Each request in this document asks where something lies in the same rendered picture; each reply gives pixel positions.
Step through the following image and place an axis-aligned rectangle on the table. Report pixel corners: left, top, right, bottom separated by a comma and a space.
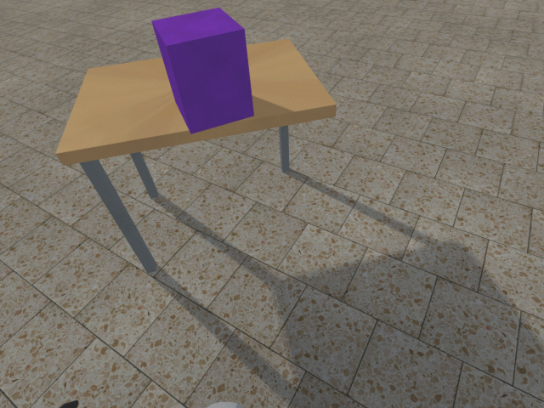
55, 39, 337, 273

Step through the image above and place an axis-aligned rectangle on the carton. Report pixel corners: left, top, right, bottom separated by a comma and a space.
151, 8, 254, 134

